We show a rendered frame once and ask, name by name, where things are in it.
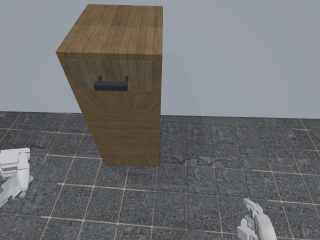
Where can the cabinet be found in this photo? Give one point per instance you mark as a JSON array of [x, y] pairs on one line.
[[125, 125]]

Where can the drawer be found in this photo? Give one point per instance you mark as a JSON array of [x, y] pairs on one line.
[[141, 74]]

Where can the robot left hand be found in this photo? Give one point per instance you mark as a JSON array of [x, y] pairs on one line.
[[15, 168]]

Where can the robot right hand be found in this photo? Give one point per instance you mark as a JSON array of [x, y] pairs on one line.
[[260, 228]]

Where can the handle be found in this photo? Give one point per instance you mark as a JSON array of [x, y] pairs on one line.
[[111, 85]]

